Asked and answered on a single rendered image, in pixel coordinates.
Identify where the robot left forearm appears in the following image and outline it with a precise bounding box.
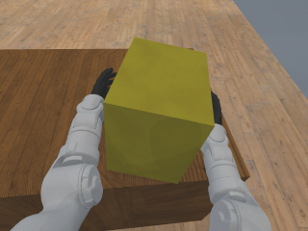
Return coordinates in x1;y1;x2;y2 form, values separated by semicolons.
40;94;104;206

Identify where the pedestal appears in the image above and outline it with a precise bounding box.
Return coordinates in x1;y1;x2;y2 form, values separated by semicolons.
0;48;250;231

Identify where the right robot upper arm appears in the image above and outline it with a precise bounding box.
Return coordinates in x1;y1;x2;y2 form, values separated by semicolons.
209;198;272;231

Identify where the carton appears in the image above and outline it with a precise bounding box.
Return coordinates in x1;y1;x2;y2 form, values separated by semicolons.
103;37;215;184

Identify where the right robot hand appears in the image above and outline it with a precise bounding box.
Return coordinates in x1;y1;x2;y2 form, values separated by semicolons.
211;91;222;125

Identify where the left robot upper arm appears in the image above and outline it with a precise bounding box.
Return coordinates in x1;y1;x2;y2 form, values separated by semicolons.
10;163;103;231

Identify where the robot right forearm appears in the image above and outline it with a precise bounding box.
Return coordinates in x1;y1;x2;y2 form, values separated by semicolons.
200;123;262;209

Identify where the left robot hand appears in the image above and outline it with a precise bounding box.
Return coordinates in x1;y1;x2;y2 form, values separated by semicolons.
91;67;117;100

